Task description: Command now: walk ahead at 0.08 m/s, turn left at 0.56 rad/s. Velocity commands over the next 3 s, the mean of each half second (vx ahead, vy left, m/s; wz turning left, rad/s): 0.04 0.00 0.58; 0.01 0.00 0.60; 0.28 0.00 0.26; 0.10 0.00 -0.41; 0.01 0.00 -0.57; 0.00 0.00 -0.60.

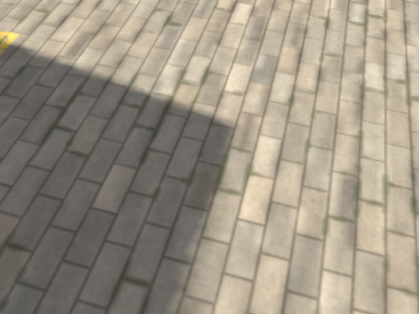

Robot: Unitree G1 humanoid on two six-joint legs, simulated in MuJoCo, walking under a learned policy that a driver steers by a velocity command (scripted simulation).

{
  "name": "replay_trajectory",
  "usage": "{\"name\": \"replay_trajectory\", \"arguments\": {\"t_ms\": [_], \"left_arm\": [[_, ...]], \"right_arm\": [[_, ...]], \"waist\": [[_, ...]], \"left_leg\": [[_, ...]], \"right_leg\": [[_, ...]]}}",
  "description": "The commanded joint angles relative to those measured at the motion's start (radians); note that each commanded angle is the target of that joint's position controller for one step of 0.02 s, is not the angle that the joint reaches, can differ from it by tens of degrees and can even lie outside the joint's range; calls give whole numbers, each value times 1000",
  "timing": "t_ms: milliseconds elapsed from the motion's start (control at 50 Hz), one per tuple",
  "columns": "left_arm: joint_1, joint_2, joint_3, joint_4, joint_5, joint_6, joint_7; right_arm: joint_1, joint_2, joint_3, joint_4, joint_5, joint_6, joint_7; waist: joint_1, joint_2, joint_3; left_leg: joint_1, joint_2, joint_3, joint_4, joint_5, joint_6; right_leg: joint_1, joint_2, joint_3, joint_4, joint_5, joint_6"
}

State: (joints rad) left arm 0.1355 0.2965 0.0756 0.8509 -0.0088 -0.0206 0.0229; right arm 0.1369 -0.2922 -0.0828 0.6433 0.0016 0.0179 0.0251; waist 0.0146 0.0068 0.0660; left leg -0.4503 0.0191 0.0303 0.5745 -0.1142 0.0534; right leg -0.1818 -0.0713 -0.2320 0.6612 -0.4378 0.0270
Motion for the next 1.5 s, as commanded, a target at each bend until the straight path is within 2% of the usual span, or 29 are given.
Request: {"name": "replay_trajectory", "arguments": {"t_ms": [20, 40, 80, 160, 320, 380, 400, 420, 440, 480, 520, 580, 660, 800, 820, 840, 860, 880, 920, 980, 1060, 1180, 1260, 1280, 1300, 1320, 1340, 1420, 1500], "left_arm": [[61, 85, 5, -83, 33, -13, -16], [-4, 125, 15, -92, -2, -9, -20], [-49, 118, 17, -93, 9, 2, -3], [-24, 94, 14, -87, 10, 19, 8], [-45, 94, 12, -99, 3, 13, -6], [25, 98, 20, -83, 2, -2, -20], [62, 124, 31, -73, 9, -3, -20], [91, 197, 47, -77, 28, 2, -15], [51, 250, 56, -83, 59, 6, -15], [-81, 141, 29, -143, 47, -2, 1], [-98, 110, 19, -153, 17, 1, 11], [-27, 119, 19, -147, 21, 17, 22], [20, 174, 40, -146, 19, 32, 20], [-11, 198, 55, -143, -27, 27, -6], [46, 158, 45, -119, -22, 23, -11], [48, 92, 24, -142, 26, 20, -16], [-29, 85, 18, -201, 39, 15, -7], [-81, 138, 34, -205, 23, 16, -1], [-62, 141, 42, -183, 12, 21, 10], [-20, 135, 44, -172, 19, 23, 9], [-51, 111, 30, -186, 2, 6, -10], [-69, 100, 17, -195, -6, -46, -46], [48, 89, 17, -159, -11, -75, -51], [121, 100, 20, -142, -5, -80, -45], [236, 149, 27, -122, 8, -84, -37], [293, 256, 53, -97, 26, -83, -46], [268, 205, 43, -104, 13, -88, -47], [182, 119, 4, -134, 11, -75, -29], [187, 138, 7, -117, 1, -41, -7]], "right_arm": [[193, -260, -68, -64, -26, -18, -20], [147, -216, -58, -75, -16, -29, -10], [61, -164, -43, -74, 12, -30, -19], [16, -169, -45, -99, -8, -13, -46], [13, -178, -53, -112, -1, 12, -55], [-7, -173, -50, -119, 13, 25, -58], [8, -156, -45, -118, 18, 27, -61], [42, -102, -31, -120, 12, 29, -60], [22, -129, -42, -157, 20, 17, -58], [77, -218, -75, -104, 9, 13, -50], [111, -167, -65, -71, 5, 33, -53], [36, -115, -43, -108, 24, 38, -44], [-27, -87, -22, -149, 17, 36, -31], [72, -110, -39, -128, 20, 50, -10], [114, -144, -53, -114, 18, 49, -19], [155, -255, -81, -124, 17, 44, -35], [132, -306, -79, -148, -17, 23, -30], [142, -245, -66, -142, -27, 0, -20], [51, -198, -49, -127, -4, -14, -29], [3, -175, -32, -134, 3, -4, -46], [58, -173, -31, -115, 12, -11, -53], [107, -183, -22, -71, 7, -30, -38], [81, -152, -4, -62, 11, -30, -27], [67, -112, 9, -67, 8, -34, -27], [43, -39, 31, -80, 2, -40, -27], [34, -54, 24, -131, 25, -58, -33], [20, -137, 2, -119, 33, -71, -39], [4, -107, -1, -85, -1, -93, -21], [-51, -10, 30, -86, -13, -102, -14]], "waist": [[-58, 249, -419], [-73, 138, -367], [-35, 30, -229], [6, 94, -209], [-27, 155, -186], [9, 163, -178], [18, 132, -177], [-2, -51, -186], [-26, -319, -112], [-59, -168, -97], [-53, -130, -83], [-2, -149, -74], [44, -186, -112], [-22, -176, -135], [-31, -93, -156], [-23, 179, -176], [-39, 310, -193], [-89, 184, -221], [-30, 109, -154], [2, 132, -160], [-34, 162, -140], [-67, 157, -81], [12, 109, -59], [44, 82, -77], [77, -64, -98], [58, -269, -56], [61, -190, 22], [22, -113, 32], [25, -127, -40]], "left_leg": [[604, 373, -638, -148, 686, 378], [553, 330, -555, -179, 555, 342], [393, 240, -431, -210, 312, 234], [240, 161, -368, -250, 230, 199], [183, 123, -478, -261, -105, 159], [160, 90, -500, -215, -110, 117], [104, 50, -471, -167, -162, 76], [-28, -47, -349, 47, -358, 17], [-189, -175, -162, 276, -496, -33], [-167, -98, -197, 541, -392, -75], [-200, -83, -170, 645, -305, -112], [-226, -49, -98, 569, -252, -144], [-140, 6, -49, 350, -283, -154], [191, -31, 52, -107, -97, -47], [336, -26, -1, -196, 40, -9], [528, 198, -317, -213, 396, 77], [490, 387, -561, -196, 562, 296], [461, 352, -510, -220, 470, 316], [394, 227, -364, -219, 302, 197], [321, 174, -327, -224, 319, 176], [321, 150, -413, -322, -317, 179], [239, 167, -465, -324, -415, 180], [102, 111, -465, -262, -483, 138], [33, 73, -431, -179, -480, 102], [-82, -21, -299, 98, -459, 37], [-321, -111, -155, 325, -491, -4], [-423, -48, -187, 465, -464, -12], [-389, 39, -115, 464, -183, -43], [-137, -15, -23, 206, -73, -110]], "right_leg": [[-425, 115, 262, 654, -295, 38], [-469, 78, 312, 682, -228, 23], [-481, 29, 316, 562, -86, 12], [-332, 63, 298, 340, 15, 30], [-213, 102, 318, 52, 84, 31], [-91, 109, 291, -175, 178, -9], [-2, 55, 317, -267, 231, -37], [101, -163, 509, -344, 223, -112], [6, -321, 752, -419, 331, -261], [-31, -274, 608, -375, 418, -251], [15, -199, 477, -348, 446, -206], [85, -171, 374, -353, 497, -225], [156, -213, 326, -338, 551, -243], [62, -228, 220, -201, 557, -163], [-30, -187, 158, -90, 452, -94], [-294, -77, 68, 202, 66, 5], [-495, 51, 165, 428, -253, 55], [-498, 32, 269, 539, -231, 53], [-495, 7, 297, 511, -66, 37], [-415, 41, 287, 479, 62, 57], [-405, 57, 282, 216, 133, 47], [-252, 63, 251, -17, 99, -2], [-5, 79, 219, -207, 197, -60], [102, 29, 273, -227, 174, -79], [208, -135, 475, -322, 49, -129], [247, -304, 867, -465, -234, -272], [216, -338, 927, -491, -341, -317], [173, -184, 621, -490, 125, -235], [78, -71, 380, -413, 755, -203]]}}
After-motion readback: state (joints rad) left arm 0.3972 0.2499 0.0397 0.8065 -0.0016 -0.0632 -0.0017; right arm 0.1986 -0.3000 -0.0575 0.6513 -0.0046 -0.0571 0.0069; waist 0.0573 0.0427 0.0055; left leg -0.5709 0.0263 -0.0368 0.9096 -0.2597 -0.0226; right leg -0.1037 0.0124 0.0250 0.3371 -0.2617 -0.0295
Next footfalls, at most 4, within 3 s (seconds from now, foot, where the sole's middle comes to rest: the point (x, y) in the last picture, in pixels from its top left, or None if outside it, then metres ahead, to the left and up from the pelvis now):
0.40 right None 0.12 -0.14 -0.76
0.82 left None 0.00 0.11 -0.76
1.28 right None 0.17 -0.04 -0.76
1.68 left None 0.20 0.29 -0.76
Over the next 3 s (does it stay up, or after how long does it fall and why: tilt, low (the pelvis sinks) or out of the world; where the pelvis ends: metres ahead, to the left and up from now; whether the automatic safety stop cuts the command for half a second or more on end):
stays up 0.21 0.11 0.00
